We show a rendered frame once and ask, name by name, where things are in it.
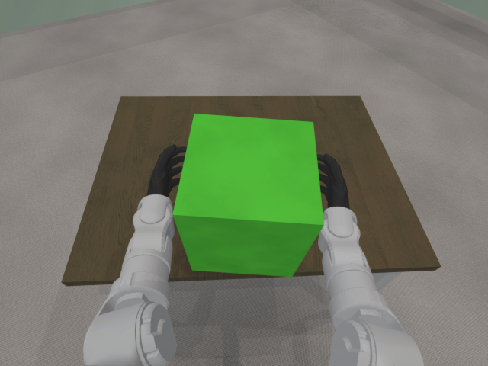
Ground robot right hand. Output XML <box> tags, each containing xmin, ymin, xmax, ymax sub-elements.
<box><xmin>317</xmin><ymin>153</ymin><xmax>350</xmax><ymax>210</ymax></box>

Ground robot left hand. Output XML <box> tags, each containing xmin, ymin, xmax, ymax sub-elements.
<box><xmin>147</xmin><ymin>144</ymin><xmax>187</xmax><ymax>198</ymax></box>

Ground left robot upper arm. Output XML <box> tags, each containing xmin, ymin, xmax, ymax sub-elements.
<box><xmin>83</xmin><ymin>301</ymin><xmax>177</xmax><ymax>366</ymax></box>

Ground right robot upper arm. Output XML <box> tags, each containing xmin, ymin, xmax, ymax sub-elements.
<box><xmin>329</xmin><ymin>318</ymin><xmax>424</xmax><ymax>366</ymax></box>

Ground left robot forearm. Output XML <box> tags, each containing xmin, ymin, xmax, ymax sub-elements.
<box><xmin>83</xmin><ymin>194</ymin><xmax>175</xmax><ymax>363</ymax></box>

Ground right robot forearm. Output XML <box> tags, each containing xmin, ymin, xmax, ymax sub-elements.
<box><xmin>318</xmin><ymin>207</ymin><xmax>424</xmax><ymax>365</ymax></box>

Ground table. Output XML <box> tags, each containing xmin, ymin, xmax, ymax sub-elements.
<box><xmin>62</xmin><ymin>96</ymin><xmax>441</xmax><ymax>291</ymax></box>

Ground carton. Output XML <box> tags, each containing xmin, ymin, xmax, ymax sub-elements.
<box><xmin>173</xmin><ymin>114</ymin><xmax>324</xmax><ymax>277</ymax></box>

